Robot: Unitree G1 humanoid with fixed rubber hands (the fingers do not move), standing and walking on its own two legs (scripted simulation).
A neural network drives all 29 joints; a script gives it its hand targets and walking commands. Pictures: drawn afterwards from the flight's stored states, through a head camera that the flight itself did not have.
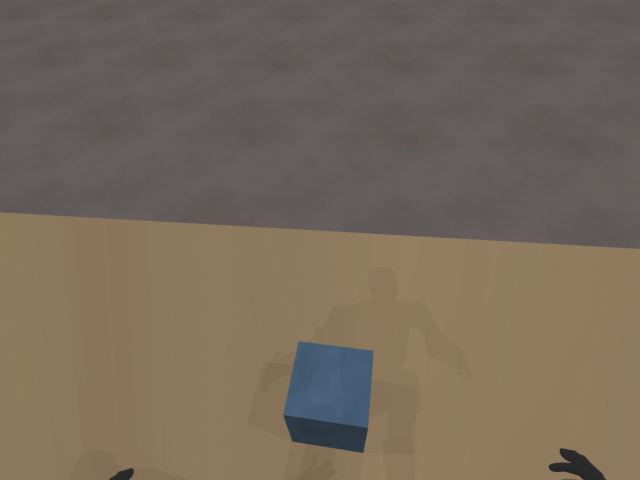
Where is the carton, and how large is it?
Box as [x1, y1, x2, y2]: [283, 341, 373, 452]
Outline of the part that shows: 299,341 283,414 292,441 362,452 368,422 373,351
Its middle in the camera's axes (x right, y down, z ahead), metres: +0.03 +0.44 +1.11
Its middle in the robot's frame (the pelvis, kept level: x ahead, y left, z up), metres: +0.44 +0.02 -0.66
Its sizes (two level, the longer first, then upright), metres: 0.210 0.200 0.250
